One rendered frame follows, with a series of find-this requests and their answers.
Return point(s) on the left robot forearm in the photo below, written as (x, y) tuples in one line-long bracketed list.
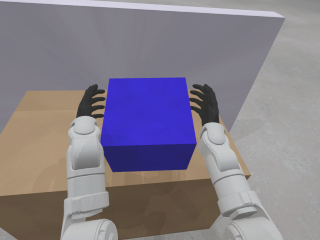
[(85, 169)]

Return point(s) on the pedestal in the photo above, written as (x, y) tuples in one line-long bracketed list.
[(34, 184)]

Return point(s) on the carton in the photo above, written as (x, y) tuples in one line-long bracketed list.
[(148, 125)]

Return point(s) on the left robot upper arm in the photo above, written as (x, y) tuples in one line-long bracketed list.
[(100, 229)]

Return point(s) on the left robot hand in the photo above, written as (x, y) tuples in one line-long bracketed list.
[(85, 107)]

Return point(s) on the right robot forearm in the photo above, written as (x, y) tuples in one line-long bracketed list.
[(235, 197)]

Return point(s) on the right robot hand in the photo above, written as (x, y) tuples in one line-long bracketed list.
[(209, 112)]

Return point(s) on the right robot upper arm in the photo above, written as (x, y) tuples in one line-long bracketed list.
[(258, 228)]

